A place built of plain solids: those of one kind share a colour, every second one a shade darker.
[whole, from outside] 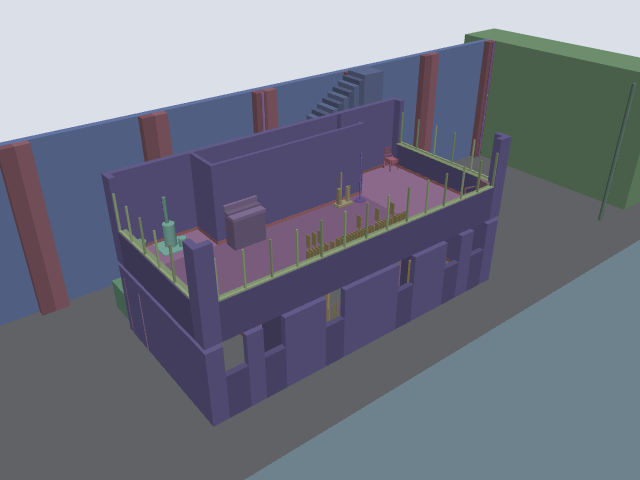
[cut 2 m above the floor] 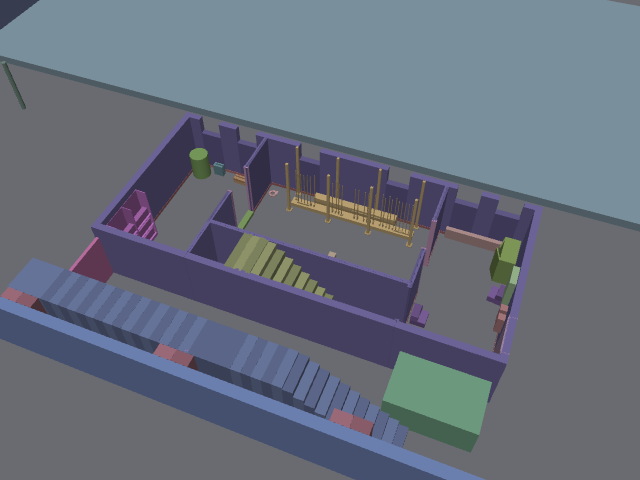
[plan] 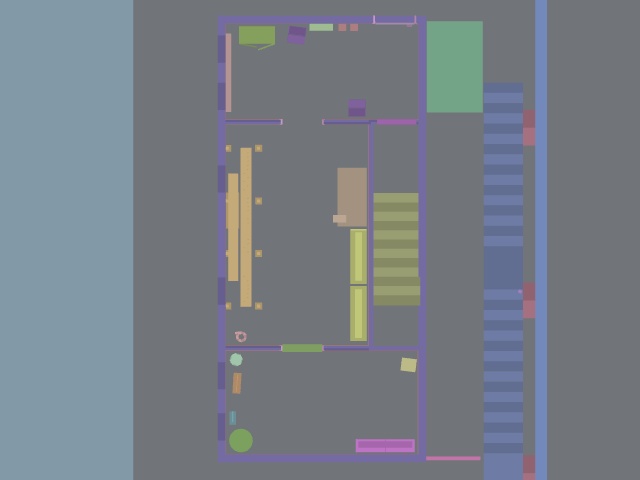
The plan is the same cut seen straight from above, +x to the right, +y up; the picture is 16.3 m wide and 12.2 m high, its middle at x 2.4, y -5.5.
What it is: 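A mechanical signal box beside a railway in a town; below a lobby, the locking room and a lamp room, above the operating floor with its lever frame behind one band of glass; one straight stair between walls, met straight on from the door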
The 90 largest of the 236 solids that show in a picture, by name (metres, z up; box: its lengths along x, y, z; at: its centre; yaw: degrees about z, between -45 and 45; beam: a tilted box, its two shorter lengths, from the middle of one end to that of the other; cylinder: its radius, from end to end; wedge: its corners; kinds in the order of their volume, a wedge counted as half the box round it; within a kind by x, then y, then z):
{
 "yard_line_bed_1": {"box": [13.5, 39.2, 0.6], "at": [-9.1, -2.92, 0.0]},
 "yard_line_abut_1": {"box": [9.83, 2.31, 5.9], "at": [4.54, -21.36, 2.9]},
 "yard_line_near_1": {"box": [0.3, 35.12, 5.9], "at": [8.02, -2.65, 2.9]},
 "yard_line_step_1": {"box": [1.0, 1.0, 6.04], "at": [7.06, -11.42, 2.97]},
 "yard_line_step_2": {"box": [1.0, 0.26, 5.86], "at": [7.06, -10.79, 2.88]},
 "yard_line_step_3": {"box": [1.0, 0.26, 5.69], "at": [7.06, -10.53, 2.79]},
 "yard_line_step_4": {"box": [1.0, 0.26, 5.51], "at": [7.06, -10.27, 2.71]},
 "yard_line_step_5": {"box": [1.0, 0.26, 5.34], "at": [7.06, -10.01, 2.62]},
 "yard_line_step_6": {"box": [1.0, 0.26, 5.16], "at": [7.06, -9.75, 2.53]},
 "yard_line_step_7": {"box": [1.0, 0.26, 4.98], "at": [7.06, -9.49, 2.44]},
 "yard_line_step_8": {"box": [1.0, 0.26, 4.81], "at": [7.06, -9.23, 2.35]},
 "yard_line_step_9": {"box": [1.0, 0.26, 4.63], "at": [7.06, -8.97, 2.27]},
 "yard_line_step_10": {"box": [1.0, 0.26, 4.45], "at": [7.06, -8.71, 2.18]},
 "yard_line_step_11": {"box": [1.0, 0.26, 4.28], "at": [7.06, -8.45, 2.09]},
 "yard_line_step_12": {"box": [1.0, 0.26, 4.1], "at": [7.06, -8.19, 2.0]},
 "yard_line_step_13": {"box": [1.0, 0.26, 3.93], "at": [7.06, -7.93, 1.91]},
 "yard_line_step_14": {"box": [1.0, 0.26, 3.75], "at": [7.06, -7.67, 1.82]},
 "yard_line_step_15": {"box": [1.0, 0.26, 3.57], "at": [7.06, -7.41, 1.74]},
 "yard_line_step_16": {"box": [1.0, 0.26, 3.4], "at": [7.06, -7.15, 1.65]},
 "yard_line_step_17": {"box": [1.0, 0.26, 3.22], "at": [7.06, -6.89, 1.56]},
 "yard_line_step_18": {"box": [1.0, 1.1, 3.04], "at": [7.06, -6.21, 1.47]},
 "yard_line_step_19": {"box": [1.0, 0.26, 2.87], "at": [7.06, -5.53, 1.38]},
 "yard_line_step_20": {"box": [1.0, 0.26, 2.69], "at": [7.06, -5.27, 1.3]},
 "yard_line_step_21": {"box": [1.0, 0.26, 2.52], "at": [7.06, -5.01, 1.21]},
 "yard_line_step_22": {"box": [1.0, 0.26, 2.34], "at": [7.06, -4.75, 1.12]},
 "yard_line_step_23": {"box": [1.0, 0.26, 2.16], "at": [7.06, -4.49, 1.03]},
 "yard_line_step_24": {"box": [1.0, 0.26, 1.99], "at": [7.06, -4.23, 0.94]},
 "yard_line_step_25": {"box": [1.0, 0.26, 1.81], "at": [7.06, -3.97, 0.86]},
 "yard_line_step_26": {"box": [1.0, 0.26, 1.64], "at": [7.06, -3.71, 0.77]},
 "yard_line_step_27": {"box": [1.0, 0.26, 1.46], "at": [7.06, -3.45, 0.68]},
 "yard_line_step_28": {"box": [1.0, 0.26, 1.28], "at": [7.06, -3.19, 0.59]},
 "yard_line_step_29": {"box": [1.0, 0.26, 1.11], "at": [7.06, -2.93, 0.5]},
 "yard_line_step_30": {"box": [1.0, 0.26, 0.93], "at": [7.06, -2.67, 0.42]},
 "wall_1": {"box": [0.2, 0.51, 2.85], "at": [-0.1, -10.9, 4.03]},
 "wall_2": {"box": [0.2, 0.56, 2.5], "at": [-0.1, -10.88, 1.2]},
 "wall_3": {"box": [0.2, 0.61, 2.5], "at": [-0.1, -9.6, 1.2]},
 "wall_4": {"box": [0.2, 1.11, 2.5], "at": [-0.1, -7.7, 1.2]},
 "wall_5": {"box": [0.2, 10.36, 1.2], "at": [-0.1, -5.47, 3.2]},
 "wall_6": {"box": [0.2, 2.16, 2.5], "at": [-0.1, -5.38, 1.2]},
 "wall_7": {"box": [0.2, 1.11, 2.5], "at": [-0.1, -3.05, 1.2]},
 "wall_8": {"box": [0.2, 0.51, 2.5], "at": [-0.1, -1.25, 1.2]},
 "wall_9": {"box": [0.2, 0.51, 2.5], "at": [-0.1, -0.05, 1.2]},
 "wall_10": {"box": [0.2, 0.51, 2.85], "at": [-0.1, -0.05, 4.03]},
 "wall_11": {"box": [0.51, 0.2, 2.85], "at": [0.05, -11.05, 4.03]},
 "wall_12": {"box": [0.51, 0.2, 2.85], "at": [0.05, 0.1, 4.03]},
 "wall_13": {"box": [5.3, 0.2, 2.5], "at": [2.45, -11.05, 1.2]},
 "wall_14": {"box": [4.31, 0.2, 1.2], "at": [2.45, -11.05, 3.2]},
 "wall_15": {"box": [5.3, 0.2, 2.5], "at": [2.45, 0.1, 1.2]},
 "wall_16": {"box": [4.31, 0.2, 1.2], "at": [2.45, 0.1, 3.2]},
 "wall_17": {"box": [0.06, 5.75, 2.5], "at": [3.67, -5.38, 1.2]},
 "wall_18": {"box": [0.06, 5.87, 2.85], "at": [3.67, -5.38, 4.03]},
 "wall_19": {"box": [0.06, 5.75, 2.9], "at": [3.73, -5.38, 1.4]},
 "wall_20": {"box": [0.06, 5.75, 2.85], "at": [3.73, -5.38, 4.03]},
 "wall_21": {"box": [0.51, 0.2, 2.85], "at": [4.85, -11.05, 4.03]},
 "wall_22": {"box": [0.51, 0.2, 2.85], "at": [4.85, 0.1, 4.03]},
 "wall_23": {"box": [0.2, 2.9, 2.5], "at": [5.0, -9.7, 1.2]},
 "wall_24": {"box": [0.2, 2.9, 2.85], "at": [5.0, -9.7, 4.03]},
 "wall_25": {"box": [0.2, 5.75, 2.9], "at": [5.0, -5.38, 1.4]},
 "wall_26": {"box": [0.2, 5.75, 2.85], "at": [5.0, -5.38, 4.03]},
 "wall_27": {"box": [0.2, 2.7, 2.5], "at": [5.0, -1.15, 1.2]},
 "wall_28": {"box": [0.2, 2.7, 2.85], "at": [5.0, -1.15, 4.03]},
 "yard_line_dark_1": {"box": [16.17, 0.2, 5.13], "at": [-8.46, -22.62, 2.51]},
 "raised_floor_operating_1": {"box": [3.83, 8.38, 0.25], "at": [1.85, -4.12, 2.73]},
 "raised_floor_operating_2": {"box": [5.03, 2.83, 0.25], "at": [2.45, -9.6, 2.73]},
 "raised_floor_operating_3": {"box": [1.33, 2.63, 0.25], "at": [4.3, -1.25, 2.73]},
 "yard_line_near_pier_1": {"box": [0.31, 0.46, 5.9], "at": [7.71, -19.98, 2.9]},
 "yard_line_near_pier_2": {"box": [0.31, 0.46, 5.9], "at": [7.71, -16.04, 2.9]},
 "yard_line_near_pier_3": {"box": [0.31, 0.46, 5.9], "at": [7.71, -15.59, 2.9]},
 "yard_line_near_pier_4": {"box": [0.31, 0.46, 5.9], "at": [7.71, -11.65, 2.9]},
 "yard_line_near_pier_5": {"box": [0.31, 0.46, 5.9], "at": [7.71, -11.2, 2.9]},
 "yard_line_near_pier_6": {"box": [0.31, 0.46, 5.9], "at": [7.71, -7.26, 2.9]},
 "yard_line_near_pier_7": {"box": [0.31, 0.46, 5.9], "at": [7.71, -6.81, 2.9]},
 "yard_line_near_pier_8": {"box": [0.31, 0.46, 5.9], "at": [7.71, -2.87, 2.9]},
 "yard_line_near_pier_9": {"box": [0.31, 0.46, 5.9], "at": [7.71, -2.42, 2.9]},
 "yard_line_near_pier_10": {"box": [0.31, 0.46, 5.9], "at": [7.71, 1.52, 2.9]},
 "yard_line_near_pier_11": {"box": [0.31, 0.46, 5.9], "at": [7.71, 1.97, 2.9]},
 "stair_1": {"box": [1.24, 0.26, 2.68], "at": [4.33, -7.03, 1.29]},
 "stair_2": {"box": [1.24, 0.26, 2.46], "at": [4.33, -6.8, 1.18]},
 "stair_3": {"box": [1.24, 0.26, 2.24], "at": [4.33, -6.56, 1.07]},
 "stair_4": {"box": [1.24, 0.26, 2.02], "at": [4.33, -6.33, 0.96]},
 "stair_5": {"box": [1.24, 0.26, 1.8], "at": [4.33, -6.09, 0.85]},
 "stair_6": {"box": [1.24, 0.26, 1.58], "at": [4.33, -5.85, 0.74]},
 "stair_7": {"box": [1.24, 0.26, 1.37], "at": [4.33, -5.62, 0.63]},
 "stair_8": {"box": [1.24, 0.26, 1.15], "at": [4.33, -5.38, 0.52]},
 "stair_9": {"box": [1.24, 0.26, 0.93], "at": [4.33, -5.14, 0.41]},
 "stair_10": {"box": [1.24, 0.26, 0.71], "at": [4.33, -4.91, 0.3]},
 "yard_line_bunker_1": {"box": [1.43, 2.32, 1.1], "at": [5.83, -1.1, 0.5]},
 "register_desk_1": {"box": [0.5, 1.12, 1.02], "at": [3.25, -3.23, 3.31]},
 "cupboard_steel_low_1": {"box": [0.92, 0.45, 1.05], "at": [0.8, -0.29, 0.47]},
 "drum_1": {"cylinder": 0.3, "from": [0.39, -10.6, 0.0], "to": [0.39, -10.6, 0.87]}
}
